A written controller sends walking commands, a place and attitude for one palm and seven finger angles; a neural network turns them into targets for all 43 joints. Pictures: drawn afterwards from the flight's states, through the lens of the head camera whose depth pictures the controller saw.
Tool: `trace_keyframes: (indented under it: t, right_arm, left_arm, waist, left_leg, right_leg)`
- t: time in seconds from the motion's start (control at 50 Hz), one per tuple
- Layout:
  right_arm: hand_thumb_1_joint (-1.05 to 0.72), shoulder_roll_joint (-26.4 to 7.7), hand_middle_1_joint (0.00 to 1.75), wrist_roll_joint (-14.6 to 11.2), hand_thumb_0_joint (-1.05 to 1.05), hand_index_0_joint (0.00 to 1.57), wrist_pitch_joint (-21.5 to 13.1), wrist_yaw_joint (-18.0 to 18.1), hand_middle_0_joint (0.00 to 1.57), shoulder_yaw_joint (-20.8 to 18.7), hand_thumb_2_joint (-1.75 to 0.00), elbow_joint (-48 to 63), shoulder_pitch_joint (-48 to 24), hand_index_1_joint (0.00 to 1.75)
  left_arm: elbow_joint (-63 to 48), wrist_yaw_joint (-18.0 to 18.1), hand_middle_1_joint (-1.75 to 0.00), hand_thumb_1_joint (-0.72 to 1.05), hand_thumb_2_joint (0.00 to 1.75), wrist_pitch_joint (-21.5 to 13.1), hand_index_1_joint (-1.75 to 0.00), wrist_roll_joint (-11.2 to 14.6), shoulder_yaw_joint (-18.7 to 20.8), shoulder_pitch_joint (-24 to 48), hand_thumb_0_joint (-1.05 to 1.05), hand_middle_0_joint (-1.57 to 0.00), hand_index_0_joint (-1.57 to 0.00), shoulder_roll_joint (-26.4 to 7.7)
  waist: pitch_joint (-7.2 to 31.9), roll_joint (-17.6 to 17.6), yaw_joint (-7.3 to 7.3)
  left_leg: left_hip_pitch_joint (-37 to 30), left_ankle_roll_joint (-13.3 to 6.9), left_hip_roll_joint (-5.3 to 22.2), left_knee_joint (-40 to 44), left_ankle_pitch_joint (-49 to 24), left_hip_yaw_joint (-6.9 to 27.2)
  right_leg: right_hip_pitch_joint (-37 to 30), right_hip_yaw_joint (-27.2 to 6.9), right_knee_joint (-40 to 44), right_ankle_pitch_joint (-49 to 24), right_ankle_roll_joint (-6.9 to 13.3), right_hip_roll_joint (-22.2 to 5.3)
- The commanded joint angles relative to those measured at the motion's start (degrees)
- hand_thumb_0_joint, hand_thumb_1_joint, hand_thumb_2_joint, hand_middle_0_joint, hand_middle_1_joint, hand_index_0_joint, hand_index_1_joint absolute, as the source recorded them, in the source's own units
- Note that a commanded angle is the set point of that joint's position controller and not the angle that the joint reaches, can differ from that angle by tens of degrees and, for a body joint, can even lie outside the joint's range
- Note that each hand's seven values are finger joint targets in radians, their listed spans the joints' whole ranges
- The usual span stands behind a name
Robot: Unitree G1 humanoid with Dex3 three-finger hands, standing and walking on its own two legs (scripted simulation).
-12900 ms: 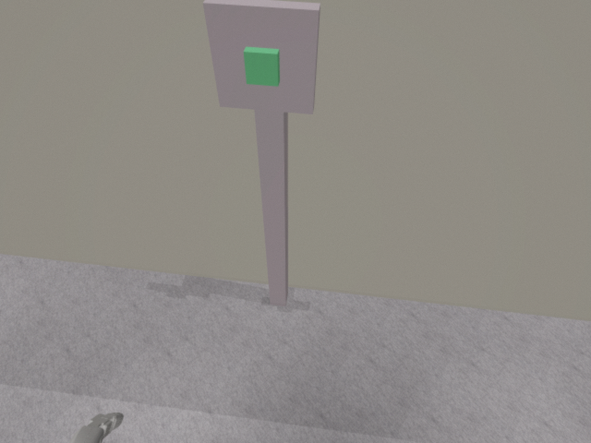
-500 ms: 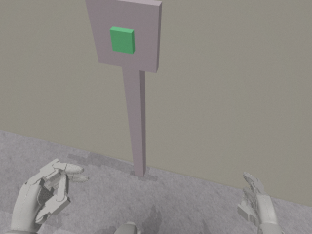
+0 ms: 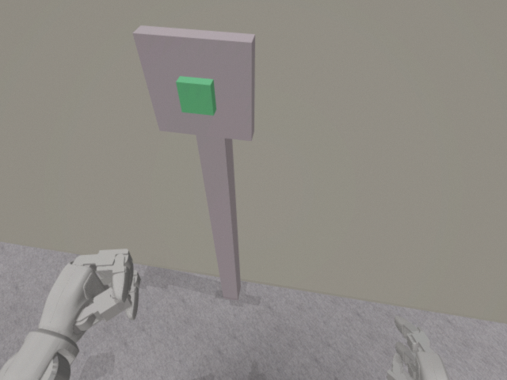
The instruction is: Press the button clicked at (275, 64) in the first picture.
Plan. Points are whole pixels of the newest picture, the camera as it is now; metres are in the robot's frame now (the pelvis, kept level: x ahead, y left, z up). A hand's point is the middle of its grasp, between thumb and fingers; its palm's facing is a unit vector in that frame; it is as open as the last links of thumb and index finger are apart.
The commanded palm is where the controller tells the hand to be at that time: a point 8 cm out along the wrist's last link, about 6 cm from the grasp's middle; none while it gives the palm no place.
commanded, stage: raise the hand and make a fist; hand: left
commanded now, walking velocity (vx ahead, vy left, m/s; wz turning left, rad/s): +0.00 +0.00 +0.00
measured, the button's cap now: (197, 95) +0.51 +0.13 +0.20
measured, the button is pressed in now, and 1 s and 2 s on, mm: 0 0 0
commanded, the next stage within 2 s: aim a knuckle at the button in 0.94 s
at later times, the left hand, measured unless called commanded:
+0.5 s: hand (54, 242) +0.22 +0.23 +0.19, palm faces -0.03 -0.99 -0.14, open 3.1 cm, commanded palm +0.19 +0.28 +0.20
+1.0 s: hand (95, 250) +0.22 +0.19 +0.19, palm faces -0.03 -0.99 -0.13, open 3.1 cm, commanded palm +0.18 +0.24 +0.20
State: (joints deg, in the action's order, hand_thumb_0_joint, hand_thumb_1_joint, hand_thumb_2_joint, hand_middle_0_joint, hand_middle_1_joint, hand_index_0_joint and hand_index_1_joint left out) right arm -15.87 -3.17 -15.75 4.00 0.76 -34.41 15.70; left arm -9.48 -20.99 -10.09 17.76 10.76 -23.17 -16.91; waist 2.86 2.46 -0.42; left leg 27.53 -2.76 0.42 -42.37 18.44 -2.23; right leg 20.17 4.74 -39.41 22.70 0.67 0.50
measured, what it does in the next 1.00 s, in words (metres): stands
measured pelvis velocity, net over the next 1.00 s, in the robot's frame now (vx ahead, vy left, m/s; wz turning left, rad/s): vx -0.01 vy -0.02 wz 0.02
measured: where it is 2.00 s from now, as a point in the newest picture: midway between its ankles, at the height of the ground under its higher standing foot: outside the picture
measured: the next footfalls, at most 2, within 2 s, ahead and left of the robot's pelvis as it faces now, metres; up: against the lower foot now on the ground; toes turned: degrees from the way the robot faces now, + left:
none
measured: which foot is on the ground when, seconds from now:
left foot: down 0.00-1.00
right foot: down 0.00-1.00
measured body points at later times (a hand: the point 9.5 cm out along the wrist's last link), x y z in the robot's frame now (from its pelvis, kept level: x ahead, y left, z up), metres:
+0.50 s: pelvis +0.00 +0.01 +0.02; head -0.03 +0.01 +0.47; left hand +0.22 +0.29 +0.20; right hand +0.20 -0.18 -0.04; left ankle +0.04 +0.09 -0.72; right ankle -0.02 -0.11 -0.72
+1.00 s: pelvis -0.01 -0.02 +0.02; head -0.05 -0.05 +0.47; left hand +0.21 +0.24 +0.20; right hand +0.19 -0.24 -0.04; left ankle +0.04 +0.09 -0.72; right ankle -0.02 -0.11 -0.72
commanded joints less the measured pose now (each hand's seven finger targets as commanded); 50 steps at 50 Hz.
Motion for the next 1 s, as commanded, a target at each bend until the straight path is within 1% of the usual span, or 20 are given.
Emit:
trace_keyframes:
  t: [0.0,0.04,0.12,0.16,0.18,0.28,0.32,0.36,0.38,0.4,0.48,0.56,0.62,0.7,0.74,0.8,0.86,0.88,0.96,0.98]
  right_arm:
    - [-0.9,-5.1,0.3,-0.1,0.0,0.2,-5.0,0.3,0.2,-1.6,-0.9,10.6,-7.0,0.3]
    - [-0.9,-4.9,0.3,-0.2,0.0,0.2,-4.8,0.1,0.2,-1.1,-0.9,10.3,-7.2,0.3]
    - [-0.9,-5.5,0.3,-0.5,0.0,0.2,-4.1,-0.3,0.2,-0.5,-0.9,9.9,-7.7,0.3]
    - [-0.9,-5.8,0.3,-0.7,0.0,0.2,-3.5,-0.1,0.2,-0.3,-0.9,10.4,-8.0,0.3]
    - [-0.9,-6.1,0.3,-0.7,0.0,0.2,-3.1,0.0,0.2,-0.1,-0.9,10.3,-8.1,0.3]
    - [-0.9,-5.6,0.3,-0.3,0.0,0.2,-1.5,0.8,0.2,1.0,-0.9,11.5,-10.1,0.3]
    - [-0.9,-4.9,0.3,-0.1,0.0,0.2,-1.6,0.8,0.2,1.4,-0.9,11.7,-10.9,0.3]
    - [-0.9,-4.7,0.3,-0.1,0.0,0.2,-1.8,0.8,0.2,1.8,-0.9,11.1,-11.1,0.3]
    - [-0.9,-4.9,0.3,0.0,0.0,0.2,-1.9,0.7,0.2,1.9,-0.9,10.6,-11.2,0.3]
    - [-0.9,-5.0,0.3,-0.2,0.0,0.2,-1.8,0.8,0.2,2.0,-0.9,10.1,-11.6,0.3]
    - [-0.9,-5.4,0.3,-1.1,0.0,0.2,-0.9,1.0,0.2,1.9,-0.9,9.1,-12.1,0.3]
    - [-0.9,-5.5,0.3,-1.6,0.0,0.2,0.2,1.0,0.2,1.9,-0.9,10.1,-13.2,0.3]
    - [-0.9,-5.3,0.3,-1.5,0.0,0.2,0.4,0.6,0.2,1.9,-0.9,11.3,-13.9,0.3]
    - [-0.9,-5.0,0.3,-0.9,0.0,0.2,-0.5,0.4,0.2,1.9,-0.9,11.5,-14.3,0.3]
    - [-0.9,-4.8,0.3,-0.9,0.0,0.2,-1.1,0.5,0.2,1.8,-0.9,10.8,-13.7,0.3]
    - [-0.9,-5.2,0.3,-1.0,0.0,0.2,-1.5,0.6,0.2,1.5,-0.9,9.3,-12.9,0.3]
    - [-0.9,-5.4,0.3,-1.4,0.0,0.2,-1.5,1.0,0.2,1.2,-0.9,8.8,-12.8,0.3]
    - [-0.9,-5.6,0.3,-1.4,0.0,0.2,-1.5,1.1,0.2,1.1,-0.9,8.8,-12.9,0.3]
    - [-0.9,-5.5,0.3,-1.3,0.0,0.2,-1.9,1.5,0.2,1.1,-0.9,9.5,-13.6,0.3]
    - [-0.9,-5.5,0.3,-1.3,0.0,0.2,-2.0,1.4,0.2,1.2,-0.9,9.3,-13.8,0.3]
  left_arm:
    - [-18.6,3.0,-1.5,0.9,0.9,-3.1,-1.5,2.1,10.7,8.5,0.0,-1.3,-1.3,-11.4]
    - [-19.0,3.9,-1.5,0.9,0.9,-2.1,-1.5,2.6,10.1,8.7,0.0,-1.3,-1.3,-9.7]
    - [-15.5,2.4,-1.5,0.9,0.9,3.5,-1.5,2.3,6.4,11.1,0.0,-1.3,-1.3,-7.4]
    - [-13.7,1.4,-1.5,0.9,0.9,7.4,-1.5,1.4,5.3,12.5,0.0,-1.3,-1.3,-7.9]
    - [-12.0,0.8,-1.5,0.9,0.9,9.3,-1.5,1.1,5.2,13.0,0.0,-1.3,-1.3,-8.1]
    - [-19.4,0.8,-1.5,0.9,0.9,12.9,-1.5,1.2,10.7,22.1,0.0,-1.3,-1.3,-14.7]
    - [-23.4,1.3,-1.5,0.9,0.9,11.8,-1.5,1.9,12.5,25.0,0.0,-1.3,-1.3,-15.5]
    - [-22.9,1.6,-1.5,0.9,0.9,11.3,-1.5,2.7,13.0,24.8,0.0,-1.3,-1.3,-14.9]
    - [-21.4,1.3,-1.5,0.9,0.9,11.7,-1.5,3.1,13.5,25.1,0.0,-1.3,-1.3,-15.3]
    - [-20.3,1.0,-1.5,0.9,0.9,12.3,-1.5,3.4,12.9,26.0,0.0,-1.3,-1.3,-14.4]
    - [-12.9,-1.2,-1.5,0.9,0.9,18.0,-1.5,3.2,11.1,27.5,0.0,-1.3,-1.3,-13.5]
    - [-12.0,-2.2,-1.5,0.9,0.9,22.5,-1.5,2.5,10.9,27.8,0.0,-1.3,-1.3,-14.3]
    - [-15.8,-2.0,-1.5,0.9,0.9,22.1,-1.5,3.3,13.4,27.0,0.0,-1.3,-1.3,-15.8]
    - [-21.4,-0.2,-1.5,0.9,0.9,18.0,-1.5,4.1,16.6,27.2,0.0,-1.3,-1.3,-17.9]
    - [-21.3,0.7,-1.5,0.9,0.9,16.2,-1.5,4.0,15.9,26.7,0.0,-1.3,-1.3,-16.8]
    - [-17.7,1.3,-1.5,0.9,0.9,16.1,-1.5,3.5,13.9,26.1,0.0,-1.3,-1.3,-14.7]
    - [-14.0,0.7,-1.5,0.9,0.9,17.4,-1.5,2.8,11.8,26.5,0.0,-1.3,-1.3,-14.0]
    - [-13.3,0.5,-1.5,0.9,0.9,17.8,-1.5,2.7,11.6,26.7,0.0,-1.3,-1.3,-14.2]
    - [-15.2,-0.5,-1.5,0.9,0.9,17.2,-1.5,3.1,13.6,27.5,0.0,-1.3,-1.3,-16.6]
    - [-15.4,-0.5,-1.5,0.9,0.9,16.7,-1.5,3.4,13.9,27.5,0.0,-1.3,-1.3,-16.9]
  waist:
    - [11.2,1.6,-1.7]
    - [10.0,4.8,-1.78]
    - [4.4,4.1,-1.2]
    - [2.5,3.4,-1.32]
    - [1.0,0.8,-1.36]
    - [6.1,1.4,-2.24]
    - [9.4,4.4,-2.5]
    - [9.6,5.1,-2.6]
    - [9.0,3.2,-2.74]
    - [7.8,4.5,-2.53]
    - [2.5,2.5,-2.32]
    - [1.6,1.2,-2.37]
    - [4.9,-0.6,-2.87]
    - [7.7,1.3,-3.26]
    - [7.2,3.9,-2.9]
    - [3.1,4.0,-2.16]
    - [-0.4,2.7,-1.64]
    - [-1.2,0.3,-1.73]
    - [3.2,-1.9,-2.1]
    - [2.7,-2.8,-2.21]
  left_leg:
    - [-15.9,0.6,1.1,9.7,-11.7,5.6]
    - [-17.4,1.2,1.3,10.6,-13.5,6.0]
    - [-17.1,1.8,1.8,13.0,-12.7,6.9]
    - [-16.5,1.8,1.8,14.5,-10.3,7.4]
    - [-15.9,1.6,1.7,15.1,-9.5,7.4]
    - [-20.6,1.5,1.5,16.7,-10.2,8.1]
    - [-23.8,2.0,1.5,17.3,-11.6,8.7]
    - [-24.9,2.4,1.8,17.8,-11.9,9.1]
    - [-24.4,2.3,1.7,18.1,-11.8,9.0]
    - [-24.2,2.4,1.6,18.4,-11.5,8.9]
    - [-21.6,1.8,1.1,19.9,-6.4,8.6]
    - [-20.6,1.4,0.7,21.0,-3.0,8.3]
    - [-22.1,1.1,0.3,20.1,-5.2,7.6]
    - [-23.8,0.9,0.0,19.0,-8.1,6.3]
    - [-24.5,1.0,0.1,18.6,-8.6,5.7]
    - [-22.7,0.9,0.0,18.2,-7.7,5.0]
    - [-21.2,0.7,-0.1,18.4,-4.8,4.7]
    - [-20.6,0.4,-0.1,17.9,-5.0,4.5]
    - [-21.5,0.1,-0.6,16.3,-7.5,4.1]
    - [-21.1,0.1,-0.4,15.6,-8.0,4.0]
  right_leg:
    - [0.2,-0.2,6.9,-12.2,0.4,1.0]
    - [-0.3,0.5,7.2,-13.6,0.7,1.2]
    - [0.0,1.0,9.1,-13.7,0.6,1.4]
    - [0.0,0.8,10.3,-12.4,0.5,1.3]
    - [-0.6,0.7,11.1,-12.3,0.6,1.5]
    - [-3.6,0.6,12.3,-11.9,0.7,1.5]
    - [-4.5,0.8,12.4,-12.1,1.0,1.3]
    - [-4.7,1.0,12.8,-12.3,1.1,1.4]
    - [-5.3,0.8,13.5,-12.5,1.1,1.7]
    - [-5.2,0.8,13.8,-12.6,1.1,1.5]
    - [-4.6,0.3,15.9,-10.9,1.0,1.4]
    - [-4.5,0.2,16.3,-8.9,0.8,1.0]
    - [-5.8,-0.1,16.7,-9.3,0.7,1.0]
    - [-7.2,-0.7,17.2,-9.8,0.8,1.0]
    - [-6.5,-0.6,17.2,-10.3,0.8,1.0]
    - [-5.5,-1.2,18.4,-9.9,0.5,0.7]
    - [-3.9,-1.9,19.6,-7.2,0.0,0.3]
    - [-4.0,-2.8,20.5,-7.1,-0.3,0.2]
    - [-5.9,-4.5,20.4,-8.4,-1.0,-0.8]
    - [-6.2,-5.4,20.8,-8.4,-1.3,-1.0]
